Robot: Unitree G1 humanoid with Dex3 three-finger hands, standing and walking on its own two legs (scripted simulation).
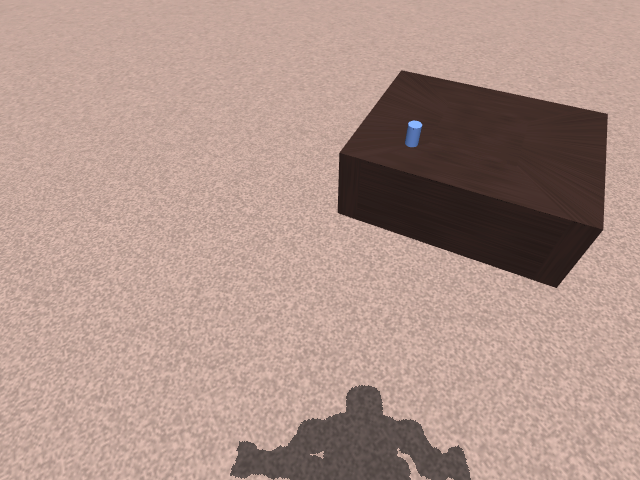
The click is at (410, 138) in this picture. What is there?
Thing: squat round
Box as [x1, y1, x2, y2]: [405, 121, 421, 146]
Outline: 410,121 408,123 405,144 408,146 415,146 418,142 421,123 418,121
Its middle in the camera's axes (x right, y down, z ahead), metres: +0.35 -0.40 +1.50
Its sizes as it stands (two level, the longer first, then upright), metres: 0.052 0.052 0.086
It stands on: a support 0.33 m high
